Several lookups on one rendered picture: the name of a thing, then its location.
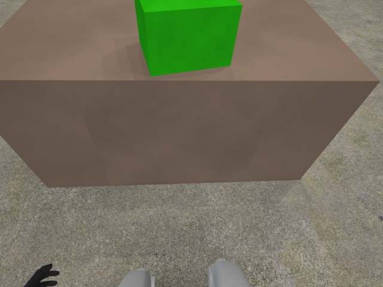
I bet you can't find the left robot hand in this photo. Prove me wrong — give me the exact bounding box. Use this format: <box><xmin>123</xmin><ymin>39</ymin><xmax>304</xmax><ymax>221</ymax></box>
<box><xmin>24</xmin><ymin>264</ymin><xmax>60</xmax><ymax>287</ymax></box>

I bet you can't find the robot thigh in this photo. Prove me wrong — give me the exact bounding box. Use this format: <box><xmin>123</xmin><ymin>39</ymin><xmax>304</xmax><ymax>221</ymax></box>
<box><xmin>118</xmin><ymin>270</ymin><xmax>156</xmax><ymax>287</ymax></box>
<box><xmin>208</xmin><ymin>261</ymin><xmax>252</xmax><ymax>287</ymax></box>

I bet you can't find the pedestal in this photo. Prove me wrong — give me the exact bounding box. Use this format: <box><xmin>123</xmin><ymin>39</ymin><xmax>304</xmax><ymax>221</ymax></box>
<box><xmin>0</xmin><ymin>0</ymin><xmax>380</xmax><ymax>188</ymax></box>

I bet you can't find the left robot thigh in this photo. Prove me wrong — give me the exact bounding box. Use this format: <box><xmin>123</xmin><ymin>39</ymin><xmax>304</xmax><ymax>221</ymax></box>
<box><xmin>118</xmin><ymin>270</ymin><xmax>156</xmax><ymax>287</ymax></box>

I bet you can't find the carton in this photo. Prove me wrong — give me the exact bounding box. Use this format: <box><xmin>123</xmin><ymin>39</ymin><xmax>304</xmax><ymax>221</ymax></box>
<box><xmin>135</xmin><ymin>0</ymin><xmax>242</xmax><ymax>77</ymax></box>

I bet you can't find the right robot thigh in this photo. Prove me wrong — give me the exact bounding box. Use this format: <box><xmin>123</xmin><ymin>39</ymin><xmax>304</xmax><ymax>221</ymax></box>
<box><xmin>208</xmin><ymin>261</ymin><xmax>252</xmax><ymax>287</ymax></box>

